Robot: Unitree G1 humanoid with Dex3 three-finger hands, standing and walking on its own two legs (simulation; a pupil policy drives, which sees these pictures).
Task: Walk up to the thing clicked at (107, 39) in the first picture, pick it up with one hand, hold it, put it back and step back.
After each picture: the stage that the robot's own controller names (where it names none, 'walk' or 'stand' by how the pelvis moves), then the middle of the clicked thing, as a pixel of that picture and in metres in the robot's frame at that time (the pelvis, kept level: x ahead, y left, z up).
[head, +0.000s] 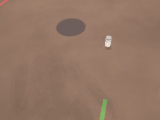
stand; (108, 41) +1.38 -0.25 -0.72
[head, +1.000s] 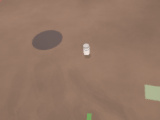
walk; (86, 49) +1.28 +0.10 -0.69
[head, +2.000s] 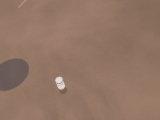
walk; (60, 83) +0.76 +0.31 -0.71
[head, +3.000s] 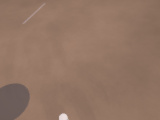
walk; out of the picture +0.48 +0.23 -0.71
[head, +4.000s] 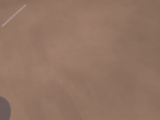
stand; out of the picture +0.36 +0.23 -0.71
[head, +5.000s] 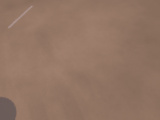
stand; out of the picture +0.34 +0.22 -0.72
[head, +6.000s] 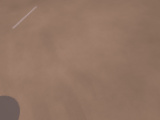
stand; out of the picture +0.35 +0.22 -0.73
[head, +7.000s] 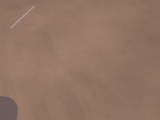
stand; out of the picture +0.34 +0.23 -0.73
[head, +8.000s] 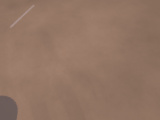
stand; out of the picture +0.34 +0.23 -0.73
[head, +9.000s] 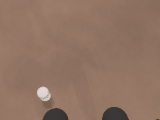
go down; (44, 94) +0.39 +0.22 -0.53
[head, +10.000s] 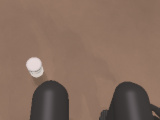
go down; (35, 67) +0.43 +0.23 -0.32
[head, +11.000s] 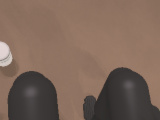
close in; (1, 54) +0.42 +0.26 -0.25
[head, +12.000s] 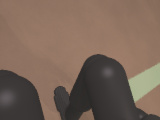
close; out of the picture +0.41 +0.28 -0.22
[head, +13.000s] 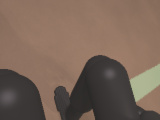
close; out of the picture +0.41 +0.29 -0.22
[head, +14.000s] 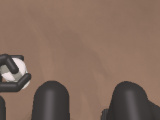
lift; (16, 75) +0.33 +0.25 -0.08
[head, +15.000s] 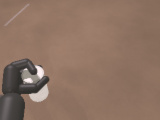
hold; (36, 84) +0.33 +0.18 +0.05
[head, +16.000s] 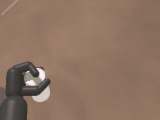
hold; (38, 85) +0.34 +0.18 +0.00
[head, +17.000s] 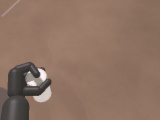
crouch; (39, 86) +0.34 +0.18 +0.00
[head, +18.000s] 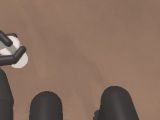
crouch; (14, 53) +0.44 +0.23 -0.10
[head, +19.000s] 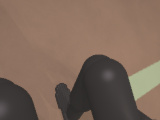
lower; out of the picture +0.44 +0.29 -0.23
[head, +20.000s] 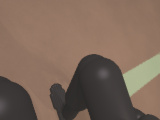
lower; out of the picture +0.43 +0.30 -0.23
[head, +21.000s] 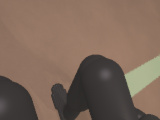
lower; out of the picture +0.43 +0.30 -0.23
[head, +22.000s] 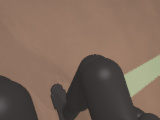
lower; out of the picture +0.43 +0.30 -0.23
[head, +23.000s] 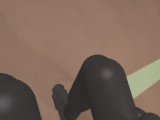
loosen; out of the picture +0.43 +0.29 -0.23
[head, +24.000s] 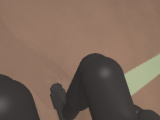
withdraw; out of the picture +0.42 +0.28 -0.23
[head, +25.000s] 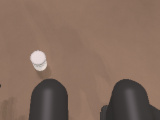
walk; (39, 61) +0.45 +0.22 -0.32
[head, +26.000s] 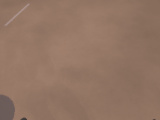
stand; out of the picture +0.37 +0.19 -0.66
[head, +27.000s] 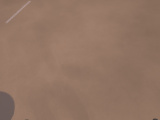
stand; out of the picture +0.38 +0.21 -0.67
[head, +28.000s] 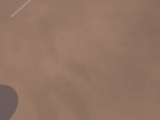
stand; out of the picture +0.38 +0.20 -0.68
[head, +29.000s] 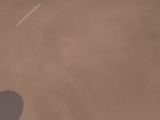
walk; out of the picture +0.40 +0.20 -0.72
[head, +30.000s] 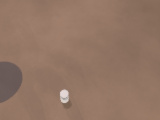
walk; (64, 96) +0.53 +0.13 -0.70
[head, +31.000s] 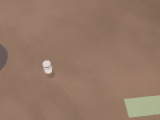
walk; (47, 67) +0.75 +0.30 -0.69
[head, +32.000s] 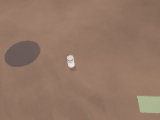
stand; (70, 61) +1.02 +0.21 -0.70
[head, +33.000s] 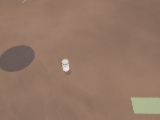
stand; (65, 65) +1.02 +0.22 -0.72
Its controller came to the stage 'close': yes
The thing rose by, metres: 0.71
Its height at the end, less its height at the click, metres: +0.00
